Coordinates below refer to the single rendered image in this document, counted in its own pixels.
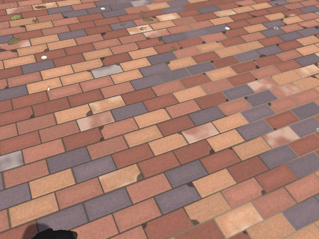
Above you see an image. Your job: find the robot left hand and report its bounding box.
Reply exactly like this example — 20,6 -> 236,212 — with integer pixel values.
31,228 -> 78,239

